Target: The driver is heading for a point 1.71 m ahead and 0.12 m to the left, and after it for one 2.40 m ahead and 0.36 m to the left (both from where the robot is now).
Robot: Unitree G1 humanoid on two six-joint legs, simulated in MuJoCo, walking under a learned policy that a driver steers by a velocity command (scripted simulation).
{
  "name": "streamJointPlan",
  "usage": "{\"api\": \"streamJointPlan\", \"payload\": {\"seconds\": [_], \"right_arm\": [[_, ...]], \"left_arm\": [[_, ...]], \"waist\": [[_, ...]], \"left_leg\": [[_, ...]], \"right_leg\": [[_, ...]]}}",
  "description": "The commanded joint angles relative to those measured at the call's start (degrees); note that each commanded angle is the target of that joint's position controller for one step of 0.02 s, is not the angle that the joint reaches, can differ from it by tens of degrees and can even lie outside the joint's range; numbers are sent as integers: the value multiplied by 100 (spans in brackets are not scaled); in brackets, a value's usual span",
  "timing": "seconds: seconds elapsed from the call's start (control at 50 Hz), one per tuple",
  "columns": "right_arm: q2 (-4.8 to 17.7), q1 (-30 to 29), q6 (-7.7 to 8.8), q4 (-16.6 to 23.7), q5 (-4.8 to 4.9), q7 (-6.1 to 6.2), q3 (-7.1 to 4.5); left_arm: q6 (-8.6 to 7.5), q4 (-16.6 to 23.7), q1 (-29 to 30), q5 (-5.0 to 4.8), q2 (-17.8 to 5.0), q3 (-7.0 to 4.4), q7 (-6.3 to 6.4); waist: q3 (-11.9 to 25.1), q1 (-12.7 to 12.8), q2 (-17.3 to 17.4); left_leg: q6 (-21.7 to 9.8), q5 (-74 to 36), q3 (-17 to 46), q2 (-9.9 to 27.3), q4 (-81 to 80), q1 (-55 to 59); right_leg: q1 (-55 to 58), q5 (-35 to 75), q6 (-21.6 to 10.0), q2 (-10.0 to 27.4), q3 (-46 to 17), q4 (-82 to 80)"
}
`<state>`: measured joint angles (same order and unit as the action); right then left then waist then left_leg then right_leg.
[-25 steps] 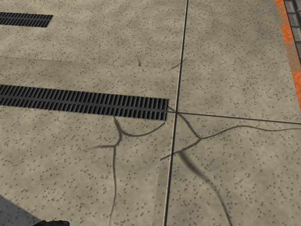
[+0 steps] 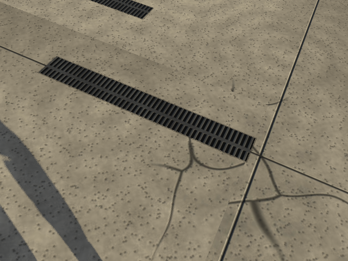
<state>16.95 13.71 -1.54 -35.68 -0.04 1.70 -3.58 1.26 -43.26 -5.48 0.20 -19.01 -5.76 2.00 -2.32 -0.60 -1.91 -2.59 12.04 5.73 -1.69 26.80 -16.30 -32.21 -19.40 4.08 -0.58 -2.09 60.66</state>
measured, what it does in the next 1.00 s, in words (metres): walks ahead: right foot, then left foot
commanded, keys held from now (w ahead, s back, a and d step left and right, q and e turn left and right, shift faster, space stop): q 0.12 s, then w+q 0.02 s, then w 0.86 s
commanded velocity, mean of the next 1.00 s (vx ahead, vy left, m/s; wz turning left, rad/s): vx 0.33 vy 0.00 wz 0.22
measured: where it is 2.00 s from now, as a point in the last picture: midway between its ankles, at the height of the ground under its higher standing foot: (124, 156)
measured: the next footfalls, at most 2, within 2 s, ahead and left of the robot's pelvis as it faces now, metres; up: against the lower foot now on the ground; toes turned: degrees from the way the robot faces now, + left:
right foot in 0.24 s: +0.07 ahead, -0.14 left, +0.00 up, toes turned +12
left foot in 0.66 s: +0.25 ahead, +0.18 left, +0.00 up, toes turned +11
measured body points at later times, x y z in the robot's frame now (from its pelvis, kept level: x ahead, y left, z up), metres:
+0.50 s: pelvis +0.08 -0.01 +0.00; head +0.10 -0.02 +0.45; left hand +0.05 +0.27 -0.11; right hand +0.29 -0.24 -0.09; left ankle +0.13 +0.16 -0.69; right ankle +0.03 -0.14 -0.74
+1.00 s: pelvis +0.30 +0.10 +0.00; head +0.32 +0.11 +0.45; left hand +0.44 +0.39 -0.10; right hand +0.38 -0.17 -0.11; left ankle +0.21 +0.17 -0.74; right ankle +0.50 -0.04 -0.68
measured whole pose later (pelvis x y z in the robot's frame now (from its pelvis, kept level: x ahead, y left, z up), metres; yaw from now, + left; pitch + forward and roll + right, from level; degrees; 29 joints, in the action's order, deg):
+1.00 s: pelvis +0.30 +0.10 +0.00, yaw +11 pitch +1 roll +1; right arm 15.4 22.2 4.6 -44.5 0.3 -0.7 -2.7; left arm -4.0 -41.9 -6.9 -0.4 -17.4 -2.6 -1.4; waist -0.9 -3.7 -3.1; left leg -3.6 12.5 -1.7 -4.2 12.1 -1.0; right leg -39.6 1.8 1.0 6.6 -1.9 42.9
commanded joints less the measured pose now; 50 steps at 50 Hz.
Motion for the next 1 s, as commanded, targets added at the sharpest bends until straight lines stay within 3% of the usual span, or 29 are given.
{"api": "streamJointPlan", "payload": {"seconds": [0.02,0.12,0.18,0.22,0.24,0.26,0.28,0.3,0.32,0.34,0.38,0.48,0.56,0.6,0.62,0.64,0.66,0.68,0.7,0.72,0.74,0.76,0.78,0.8,0.84,0.88,0.92,1.0], "right_arm": [[982,-124,58,423,33,78,-279],[1122,-214,-31,506,27,25,-346],[1010,-292,-52,515,92,-18,-302],[847,-365,-47,471,106,-15,-217],[590,-248,-10,432,61,0,-129],[145,-85,29,395,-29,-10,11],[513,-365,136,723,116,19,-113],[901,-498,219,622,107,47,-220],[983,-438,250,510,93,20,-261],[888,-332,260,382,41,-4,-252],[659,-506,376,391,18,-97,-197],[160,-1165,560,542,61,-210,2],[241,-1386,614,588,145,-331,2],[383,-1243,626,582,189,-369,-45],[465,-978,628,512,185,-367,-92],[622,-469,613,350,162,-335,-186],[865,324,597,139,156,-278,-317],[1300,1290,563,27,19,-203,-409],[1551,1542,563,-71,7,-254,-427],[1023,1228,600,-68,40,-283,-266],[837,859,611,-48,60,-288,-190],[730,547,614,-23,27,-299,-149],[611,335,624,-14,-12,-318,-111],[541,199,644,-15,-45,-317,-88],[526,136,719,-89,1,-307,-94],[604,200,769,-208,13,-290,-115],[652,311,753,-327,22,-255,-123],[849,691,695,-566,76,-184,-161]], "left_arm": [[-116,466,336,-22,-275,-29,-22],[-191,495,345,-74,-322,-11,-136],[-264,459,124,-129,-378,-19,-230],[-346,354,-205,-125,-257,-9,-277],[-390,301,-449,-56,-323,-19,-267],[-421,229,-977,69,-555,-28,-253],[-479,63,-1279,186,-1201,-189,-316],[-562,147,-973,98,-906,-129,-302],[-584,161,-790,-7,-631,-45,-238],[-583,182,-760,-55,-531,-2,-194],[-573,106,-912,-62,-459,54,-130],[-557,-28,-1386,-99,-581,48,-133],[-513,-141,-1682,-172,-824,14,-197],[-480,-184,-1692,-221,-884,0,-211],[-457,-190,-1619,-236,-916,-4,-208],[-451,-193,-1604,-233,-864,20,-201],[-464,-193,-1644,-184,-659,94,-200],[-508,47,-1662,-35,-190,267,-197],[-624,175,-1922,-91,84,358,-174],[-683,165,-1582,-228,-565,185,-203],[-722,249,-1239,-276,-677,149,-244],[-734,228,-1091,-205,-573,168,-242],[-715,218,-1047,-126,-512,155,-255],[-672,183,-1136,-119,-425,162,-280],[-579,126,-1217,-108,-254,192,-295],[-518,227,-911,-59,-220,201,-273],[-534,361,-488,-30,-146,236,-283],[-640,594,394,-77,2,329,-397]], "waist": [[677,-19,1010],[686,-95,1138],[794,-65,1167],[631,182,1080],[685,251,796],[922,306,-240],[245,305,-1253],[-251,271,-811],[-390,179,-733],[-285,149,-653],[-282,233,-564],[-186,587,-560],[-227,660,-626],[-238,479,-675],[-142,254,-659],[171,-44,-541],[707,-434,-317],[1677,-755,661],[2135,-551,2053],[1444,-582,1407],[792,-448,1188],[515,-310,778],[282,-165,733],[249,-15,807],[204,124,767],[14,124,609],[-114,27,517],[-260,-293,464]], "left_leg": [[-959,-1621,1467,1196,-591,1108],[-1066,-1593,2040,1173,-439,808],[-1009,318,2309,1002,-578,573],[-783,1576,2234,693,-489,-28],[-517,2056,1975,430,-92,-538],[-116,2467,1091,-190,1596,-1222],[33,2478,530,-647,2453,-2624],[107,1961,732,-196,3110,-2959],[160,1456,686,-108,3269,-3083],[240,1154,532,-9,3343,-3078],[341,465,172,233,3296,-3048],[491,-340,-521,432,1855,-2336],[407,-424,-722,302,819,-1425],[212,-416,-692,278,494,-1045],[90,-464,-747,203,268,-591],[-57,-471,-840,69,94,232],[-240,-431,-706,176,37,1404],[-754,260,1074,1542,-14,3216],[-1388,1557,3543,2427,-976,3745],[-1234,2017,3333,2274,-1197,3240],[-1093,1620,2524,2089,-1236,2597],[-1025,999,1975,1813,-1336,2042],[-1005,401,1560,1606,-1482,1596],[-992,34,1274,1469,-1636,1281],[-1069,-574,870,1376,-1840,988],[-1116,-985,579,1346,-1983,885],[-1061,-1275,288,1260,-2020,895],[-909,-1254,-86,1178,-2070,896]], "right_leg": [[-326,120,89,13,-218,-725],[470,-202,51,-153,-279,-1785],[1085,-110,-119,-163,-136,-2541],[2043,554,-340,-135,60,-3642],[2753,507,-525,240,-237,-3883],[3452,-275,-920,1363,-1473,-4275],[3127,-1631,-1803,2176,-3513,-4972],[2882,-2234,-1970,2248,-3549,-5104],[2892,-2082,-1773,1975,-3049,-5102],[3044,-1786,-1594,1736,-2638,-5097],[3044,-925,-1485,1495,-2012,-5202],[2812,664,-1472,1170,-918,-5282],[2586,998,-1482,1352,-750,-5188],[2663,1231,-1417,1547,-824,-5080],[2655,1790,-1327,1547,-729,-4821],[2555,2699,-1195,1387,-494,-4214],[2206,3157,-999,1066,-129,-3077],[770,1806,-653,619,231,-1014],[-587,-1267,-491,-131,-96,431],[-1166,-1084,-544,227,-436,1057],[-1331,-538,-648,487,-291,1036],[-1165,-62,-647,670,-203,825],[-1003,266,-609,800,-191,573],[-725,499,-573,886,-201,466],[-587,749,-459,892,-116,261],[-823,1149,-331,890,-93,-206],[-906,1722,-257,852,-64,-984],[-451,2707,-308,583,175,-2383]]}}
Velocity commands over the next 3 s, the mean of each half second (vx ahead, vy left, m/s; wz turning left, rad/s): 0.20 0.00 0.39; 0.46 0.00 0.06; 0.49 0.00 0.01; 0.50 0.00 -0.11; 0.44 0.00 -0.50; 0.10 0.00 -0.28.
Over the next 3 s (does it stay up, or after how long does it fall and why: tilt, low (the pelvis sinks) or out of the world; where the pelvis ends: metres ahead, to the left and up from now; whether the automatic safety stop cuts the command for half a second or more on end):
stays up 1.27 0.20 -0.01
